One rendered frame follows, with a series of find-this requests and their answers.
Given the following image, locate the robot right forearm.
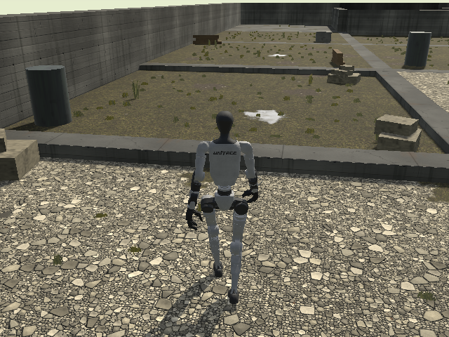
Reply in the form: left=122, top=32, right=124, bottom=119
left=248, top=169, right=258, bottom=193

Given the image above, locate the robot left thigh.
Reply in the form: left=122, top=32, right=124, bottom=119
left=201, top=194, right=220, bottom=238

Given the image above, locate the robot left forearm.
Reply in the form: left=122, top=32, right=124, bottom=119
left=187, top=171, right=201, bottom=209

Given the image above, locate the robot left upper arm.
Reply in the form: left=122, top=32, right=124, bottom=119
left=194, top=141, right=210, bottom=181

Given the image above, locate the left robot foot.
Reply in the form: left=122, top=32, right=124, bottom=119
left=213, top=261, right=223, bottom=277

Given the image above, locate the robot right hand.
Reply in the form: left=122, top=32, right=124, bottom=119
left=242, top=189, right=259, bottom=203

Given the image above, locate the robot right upper arm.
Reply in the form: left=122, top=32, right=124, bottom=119
left=239, top=141, right=256, bottom=178

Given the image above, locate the robot left hand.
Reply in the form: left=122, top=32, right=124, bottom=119
left=186, top=208, right=203, bottom=230

